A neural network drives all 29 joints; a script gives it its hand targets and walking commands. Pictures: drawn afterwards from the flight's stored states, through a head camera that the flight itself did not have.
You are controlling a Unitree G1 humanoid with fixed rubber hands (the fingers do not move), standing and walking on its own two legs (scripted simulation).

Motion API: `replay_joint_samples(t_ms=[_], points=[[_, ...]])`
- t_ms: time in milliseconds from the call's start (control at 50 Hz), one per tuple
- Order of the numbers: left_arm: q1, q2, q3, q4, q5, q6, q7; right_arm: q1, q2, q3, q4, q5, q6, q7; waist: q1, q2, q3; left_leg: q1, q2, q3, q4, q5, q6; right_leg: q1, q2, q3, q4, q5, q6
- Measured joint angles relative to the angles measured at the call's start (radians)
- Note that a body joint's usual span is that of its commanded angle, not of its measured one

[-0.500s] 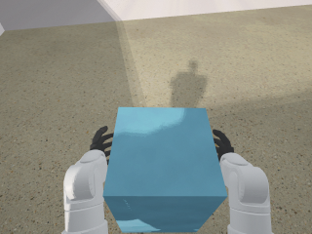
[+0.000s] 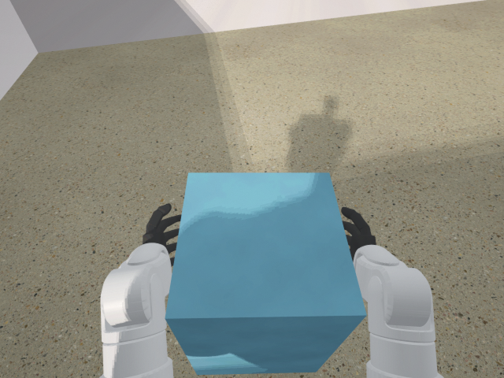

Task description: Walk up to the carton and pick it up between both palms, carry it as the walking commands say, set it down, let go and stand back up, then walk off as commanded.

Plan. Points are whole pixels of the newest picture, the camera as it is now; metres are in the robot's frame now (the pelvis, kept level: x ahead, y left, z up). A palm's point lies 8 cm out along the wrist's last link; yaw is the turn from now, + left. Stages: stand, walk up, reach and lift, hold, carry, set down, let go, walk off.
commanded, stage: carry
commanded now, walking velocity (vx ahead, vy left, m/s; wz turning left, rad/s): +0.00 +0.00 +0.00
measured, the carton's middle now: (258, 281) +0.26 +0.00 +0.03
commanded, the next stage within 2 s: hold in 1.74 s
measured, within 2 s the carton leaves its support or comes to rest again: neither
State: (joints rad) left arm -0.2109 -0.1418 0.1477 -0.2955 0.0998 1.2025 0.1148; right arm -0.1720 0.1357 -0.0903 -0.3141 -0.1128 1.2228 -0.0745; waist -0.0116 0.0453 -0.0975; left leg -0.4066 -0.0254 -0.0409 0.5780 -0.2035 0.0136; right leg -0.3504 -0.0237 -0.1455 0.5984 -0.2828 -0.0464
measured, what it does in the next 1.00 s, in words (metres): stands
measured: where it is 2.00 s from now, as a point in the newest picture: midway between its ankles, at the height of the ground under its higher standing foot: outside the picture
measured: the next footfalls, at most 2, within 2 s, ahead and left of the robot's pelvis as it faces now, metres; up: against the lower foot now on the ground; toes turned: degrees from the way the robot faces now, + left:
none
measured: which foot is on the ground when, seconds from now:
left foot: down 0.00-1.00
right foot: down 0.00-1.00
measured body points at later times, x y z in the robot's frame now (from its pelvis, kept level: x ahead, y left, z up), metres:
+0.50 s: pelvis -0.03 +0.01 +0.00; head -0.07 +0.00 +0.45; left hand +0.25 +0.16 +0.10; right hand +0.23 -0.14 +0.08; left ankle +0.06 +0.12 -0.73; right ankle +0.02 -0.09 -0.73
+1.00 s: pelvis +0.01 +0.00 +0.00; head +0.00 -0.02 +0.45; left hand +0.30 +0.14 +0.09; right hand +0.28 -0.15 +0.07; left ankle +0.06 +0.12 -0.73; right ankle +0.02 -0.09 -0.73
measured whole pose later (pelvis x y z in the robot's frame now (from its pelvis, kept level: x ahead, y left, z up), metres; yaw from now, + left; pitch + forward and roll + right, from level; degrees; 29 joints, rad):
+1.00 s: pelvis +0.01 +0.00 +0.00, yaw +0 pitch +4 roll +0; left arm -0.21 -0.14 0.15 -0.25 0.10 1.22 0.11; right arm -0.16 0.13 -0.09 -0.30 -0.11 1.26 -0.09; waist -0.01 0.04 -0.12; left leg -0.42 -0.03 -0.04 0.57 -0.21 0.01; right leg -0.37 -0.03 -0.15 0.60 -0.29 -0.05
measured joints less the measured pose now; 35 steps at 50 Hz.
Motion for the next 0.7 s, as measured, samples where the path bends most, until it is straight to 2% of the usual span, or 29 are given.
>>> replay_joint_samples(t_ms=[240,400,500,700], points=[[0.000,0.000,0.000,0.057,0.000,0.011,-0.010,0.017,-0.003,0.000,0.013,0.000,0.037,-0.018,-0.006,0.000,-0.021,-0.001,0.000,0.001,0.008,0.007,0.000,0.000,-0.001,0.000,0.001,0.036,-0.002],[0.000,0.000,0.000,0.058,0.000,0.012,-0.010,0.018,-0.003,0.000,0.013,0.000,0.038,-0.019,-0.006,0.000,-0.020,-0.010,0.000,0.001,0.002,0.007,0.000,-0.008,-0.002,0.000,0.001,-0.012,0.011],[0.000,0.000,0.000,0.058,0.000,0.012,-0.010,0.018,-0.003,0.000,0.013,0.000,0.038,-0.019,0.003,-0.002,-0.021,-0.014,-0.002,0.002,-0.001,0.051,0.000,-0.013,-0.004,0.000,0.001,0.031,0.012],[0.000,0.000,0.000,0.058,0.000,0.013,-0.010,0.018,-0.003,0.000,0.013,0.000,0.038,-0.020,0.003,-0.002,-0.021,-0.014,-0.002,0.002,-0.003,0.026,0.000,-0.016,-0.005,0.000,0.001,0.025,0.006]])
